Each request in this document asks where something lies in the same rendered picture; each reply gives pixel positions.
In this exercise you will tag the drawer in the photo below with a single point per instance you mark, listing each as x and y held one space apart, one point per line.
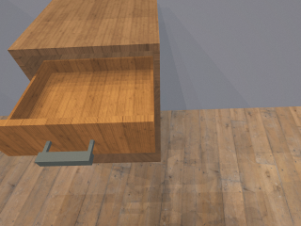
72 101

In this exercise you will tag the cabinet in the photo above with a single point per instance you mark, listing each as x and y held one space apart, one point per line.
81 29

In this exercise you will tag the handle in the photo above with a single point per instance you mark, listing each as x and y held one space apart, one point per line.
60 159

